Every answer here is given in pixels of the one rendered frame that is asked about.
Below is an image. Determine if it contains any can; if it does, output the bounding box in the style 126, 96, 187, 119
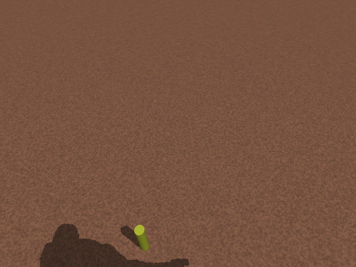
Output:
134, 225, 149, 251

